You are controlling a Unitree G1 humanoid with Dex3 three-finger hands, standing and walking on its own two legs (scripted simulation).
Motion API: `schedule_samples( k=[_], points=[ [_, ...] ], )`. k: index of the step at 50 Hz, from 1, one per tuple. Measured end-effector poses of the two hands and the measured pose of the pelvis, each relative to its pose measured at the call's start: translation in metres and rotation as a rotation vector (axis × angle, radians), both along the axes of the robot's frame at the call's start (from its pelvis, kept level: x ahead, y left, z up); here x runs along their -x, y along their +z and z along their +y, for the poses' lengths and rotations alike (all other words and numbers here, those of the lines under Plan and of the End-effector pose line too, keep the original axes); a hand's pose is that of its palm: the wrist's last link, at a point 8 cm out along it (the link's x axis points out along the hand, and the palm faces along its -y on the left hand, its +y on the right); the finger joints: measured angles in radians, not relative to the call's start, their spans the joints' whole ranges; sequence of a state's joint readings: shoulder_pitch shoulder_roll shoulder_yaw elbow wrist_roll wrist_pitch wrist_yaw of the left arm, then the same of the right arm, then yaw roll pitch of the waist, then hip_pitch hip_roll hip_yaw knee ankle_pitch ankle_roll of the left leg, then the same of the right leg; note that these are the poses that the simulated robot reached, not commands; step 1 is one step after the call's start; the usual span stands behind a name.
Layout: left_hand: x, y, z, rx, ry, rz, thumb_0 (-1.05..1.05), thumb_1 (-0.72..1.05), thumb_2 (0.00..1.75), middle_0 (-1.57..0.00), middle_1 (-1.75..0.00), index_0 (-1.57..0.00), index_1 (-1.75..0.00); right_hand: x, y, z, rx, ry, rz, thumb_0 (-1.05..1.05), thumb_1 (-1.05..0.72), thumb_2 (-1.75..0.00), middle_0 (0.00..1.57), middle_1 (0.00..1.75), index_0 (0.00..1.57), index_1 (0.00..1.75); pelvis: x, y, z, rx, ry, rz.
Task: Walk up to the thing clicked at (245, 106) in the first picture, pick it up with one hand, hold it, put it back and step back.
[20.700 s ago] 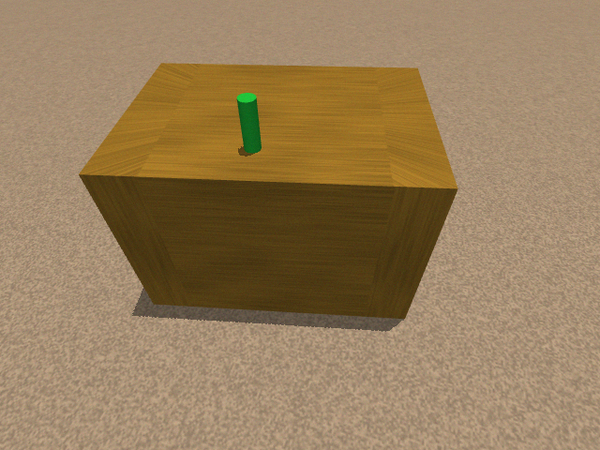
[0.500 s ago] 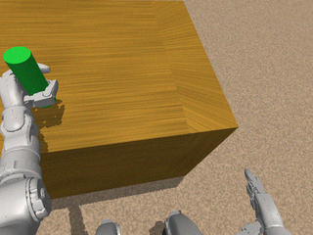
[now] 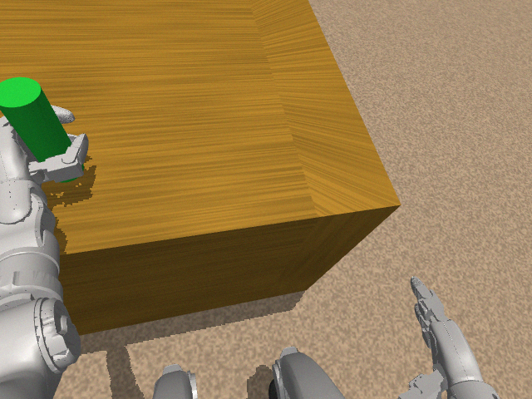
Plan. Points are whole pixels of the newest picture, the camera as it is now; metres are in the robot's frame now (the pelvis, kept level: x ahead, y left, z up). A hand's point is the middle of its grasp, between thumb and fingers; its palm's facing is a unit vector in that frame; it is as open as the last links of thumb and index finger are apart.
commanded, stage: lower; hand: left
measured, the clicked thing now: (45, 136) +0.50 +0.24 +0.06
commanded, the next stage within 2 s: loosen in 0.22 s
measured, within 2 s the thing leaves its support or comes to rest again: rests again in 0.06 s
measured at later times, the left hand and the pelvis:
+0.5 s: hand (66, 153) +0.50 +0.22 +0.02, palm faces +0.23 -0.97 +0.00, open 6.4 cm; pelvis -0.01 +0.00 -0.01, yaw +0 degrees
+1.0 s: hand (63, 149) +0.51 +0.23 +0.03, palm faces +0.24 -0.97 +0.00, open 16.1 cm; pelvis -0.01 +0.00 -0.01, yaw +0 degrees
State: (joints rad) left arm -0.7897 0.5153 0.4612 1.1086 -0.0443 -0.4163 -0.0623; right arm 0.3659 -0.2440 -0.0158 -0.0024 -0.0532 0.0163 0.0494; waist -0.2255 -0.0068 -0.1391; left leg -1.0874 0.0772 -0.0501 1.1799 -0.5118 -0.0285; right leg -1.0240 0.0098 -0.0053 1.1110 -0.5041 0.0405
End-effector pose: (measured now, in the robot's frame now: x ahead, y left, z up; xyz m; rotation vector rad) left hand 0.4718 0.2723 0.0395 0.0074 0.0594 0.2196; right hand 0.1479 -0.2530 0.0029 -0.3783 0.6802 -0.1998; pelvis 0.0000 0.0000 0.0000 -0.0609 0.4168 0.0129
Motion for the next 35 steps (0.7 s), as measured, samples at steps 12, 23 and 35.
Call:
schedule_samples(
  k=[12, 23, 35],
  points=[
    [0.001, -0.013, -0.001, -0.006, 0.0, -0.007, -0.01, 0.04, 1.12, -0.92, -1.1, -0.96, -1.09, 0.005, -0.004, 0.0, 0.016, -0.001, 0.007, -0.01, 0.51, -0.06, 0.06, 0.05, 0.06, 0.05, 0.004, -0.007, 0.0, 0.005, 0.001, 0.016],
    [0.001, -0.014, -0.001, -0.002, 0.009, -0.021, -0.01, 0.03, 1.08, -0.93, -1.08, -0.97, -1.07, 0.008, -0.008, 0.001, 0.015, 0.003, 0.001, -0.01, 0.51, -0.05, 0.06, 0.05, 0.06, 0.05, 0.008, -0.012, 0.001, 0.006, 0.001, 0.024],
    [0.001, -0.017, -0.003, 0.007, 0.011, -0.019, 0.0, -0.13, 0.57, -0.79, -0.73, -0.81, -0.72, 0.008, -0.007, -0.001, 0.023, -0.001, -0.005, -0.01, 0.51, -0.05, 0.06, 0.05, 0.06, 0.05, 0.009, -0.014, 0.0, 0.006, 0.001, 0.024]
  ],
)
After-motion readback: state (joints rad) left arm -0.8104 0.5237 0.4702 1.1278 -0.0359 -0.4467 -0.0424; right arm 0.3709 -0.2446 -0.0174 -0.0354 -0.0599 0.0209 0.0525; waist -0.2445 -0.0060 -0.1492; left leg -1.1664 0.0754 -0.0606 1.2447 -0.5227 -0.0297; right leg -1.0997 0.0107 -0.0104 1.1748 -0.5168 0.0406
